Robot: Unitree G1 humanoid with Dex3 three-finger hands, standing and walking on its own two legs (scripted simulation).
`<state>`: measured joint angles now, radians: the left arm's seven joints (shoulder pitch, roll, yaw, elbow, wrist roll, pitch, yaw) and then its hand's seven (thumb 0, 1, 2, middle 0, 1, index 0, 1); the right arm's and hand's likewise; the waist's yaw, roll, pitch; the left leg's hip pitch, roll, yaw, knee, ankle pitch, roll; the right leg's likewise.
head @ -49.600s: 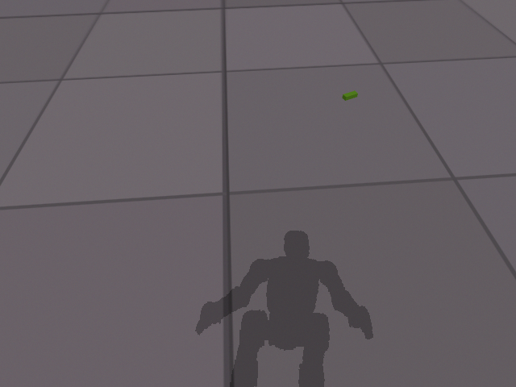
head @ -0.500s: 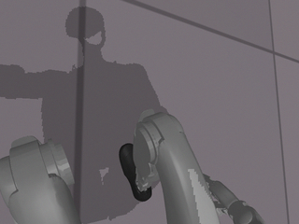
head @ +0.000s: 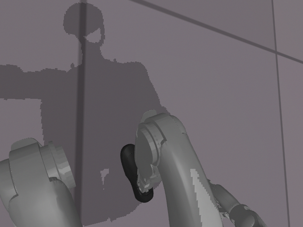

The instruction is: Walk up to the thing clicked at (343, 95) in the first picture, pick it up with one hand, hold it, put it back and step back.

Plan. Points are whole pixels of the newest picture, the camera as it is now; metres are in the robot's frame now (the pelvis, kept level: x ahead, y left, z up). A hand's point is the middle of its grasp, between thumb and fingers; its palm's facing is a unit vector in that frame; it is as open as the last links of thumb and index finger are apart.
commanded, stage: close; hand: left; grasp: from above
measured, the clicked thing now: out of the picture +0.42 +0.43 -0.29
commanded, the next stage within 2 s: none
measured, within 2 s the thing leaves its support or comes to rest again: neither
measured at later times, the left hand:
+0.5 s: hand out of the picture +0.41 +0.41 -0.24, palm faces -0.43 -0.18 -0.89, open 13.0 cm
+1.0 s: hand out of the picture +0.40 +0.41 -0.24, palm faces -0.43 -0.18 -0.88, open 11.9 cm
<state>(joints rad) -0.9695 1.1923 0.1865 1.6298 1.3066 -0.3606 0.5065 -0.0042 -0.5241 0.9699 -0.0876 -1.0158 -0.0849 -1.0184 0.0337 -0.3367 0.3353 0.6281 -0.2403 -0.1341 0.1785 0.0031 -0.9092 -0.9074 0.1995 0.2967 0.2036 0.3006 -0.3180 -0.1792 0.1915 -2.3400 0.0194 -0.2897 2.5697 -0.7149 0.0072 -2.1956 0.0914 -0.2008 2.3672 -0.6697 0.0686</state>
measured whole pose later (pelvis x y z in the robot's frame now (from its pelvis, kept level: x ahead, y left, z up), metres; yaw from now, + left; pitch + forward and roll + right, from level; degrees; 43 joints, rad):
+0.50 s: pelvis +0.00 +0.00 +0.00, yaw +0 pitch +25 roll -16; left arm -1.00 1.22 0.17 1.66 1.31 -0.35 0.52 0.00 -0.32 0.82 -0.17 -0.99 -0.21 -0.96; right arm 0.03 -0.35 0.35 0.63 -0.25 -0.14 0.17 0.00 -0.90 -0.90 0.20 0.30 0.20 0.30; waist -0.33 -0.19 0.20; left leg -2.34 0.02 -0.29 2.58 -0.71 0.00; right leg -2.20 0.09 -0.20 2.37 -0.66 0.07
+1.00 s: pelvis +0.00 +0.00 +0.00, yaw +0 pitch +25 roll -16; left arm -0.98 1.22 0.18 1.65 1.30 -0.36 0.52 0.00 -0.13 0.67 -0.31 -0.86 -0.35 -0.82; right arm 0.02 -0.35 0.36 0.63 -0.25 -0.14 0.17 0.00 -0.89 -0.90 0.20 0.30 0.20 0.30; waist -0.32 -0.19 0.20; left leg -2.33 0.02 -0.30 2.58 -0.71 0.01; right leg -2.19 0.09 -0.21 2.37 -0.66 0.07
